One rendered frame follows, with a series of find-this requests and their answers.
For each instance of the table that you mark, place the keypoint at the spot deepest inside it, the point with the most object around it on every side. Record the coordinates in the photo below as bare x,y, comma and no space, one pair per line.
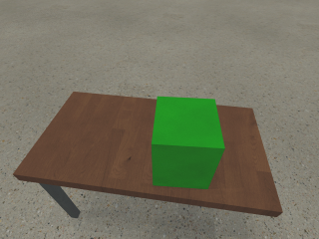
103,143

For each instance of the carton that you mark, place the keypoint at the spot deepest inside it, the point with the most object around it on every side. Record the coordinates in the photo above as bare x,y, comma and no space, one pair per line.
187,142

